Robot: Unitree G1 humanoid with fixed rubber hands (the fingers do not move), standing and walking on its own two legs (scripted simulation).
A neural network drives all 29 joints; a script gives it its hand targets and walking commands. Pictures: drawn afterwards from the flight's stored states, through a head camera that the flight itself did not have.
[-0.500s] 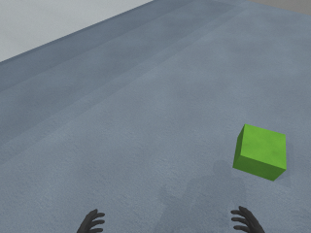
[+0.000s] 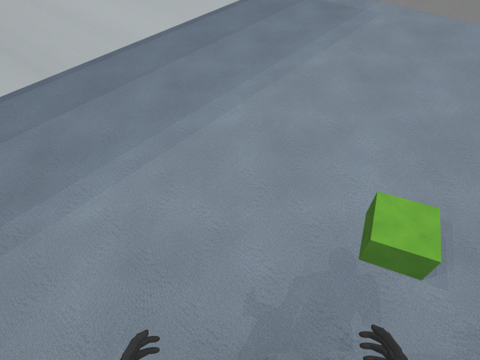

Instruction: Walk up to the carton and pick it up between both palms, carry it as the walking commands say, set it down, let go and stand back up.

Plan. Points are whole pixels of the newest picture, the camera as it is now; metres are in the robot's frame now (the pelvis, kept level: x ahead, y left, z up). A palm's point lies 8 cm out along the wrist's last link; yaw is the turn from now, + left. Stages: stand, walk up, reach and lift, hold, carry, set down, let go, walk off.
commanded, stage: stand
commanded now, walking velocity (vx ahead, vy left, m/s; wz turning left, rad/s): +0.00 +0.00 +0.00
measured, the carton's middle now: (398, 234) +0.70 -0.65 -0.67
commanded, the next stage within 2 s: walk up in 1.44 s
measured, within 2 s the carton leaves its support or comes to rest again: neither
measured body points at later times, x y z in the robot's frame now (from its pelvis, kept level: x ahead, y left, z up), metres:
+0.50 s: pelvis +0.00 +0.00 +0.00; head +0.01 +0.00 +0.45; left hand +0.11 +0.23 -0.12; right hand +0.11 -0.23 -0.12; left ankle +0.00 +0.12 -0.73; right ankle +0.00 -0.12 -0.73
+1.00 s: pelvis +0.00 +0.00 +0.01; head +0.01 +0.00 +0.46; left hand +0.08 +0.24 -0.13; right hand +0.08 -0.24 -0.13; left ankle +0.00 +0.12 -0.73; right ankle +0.00 -0.12 -0.73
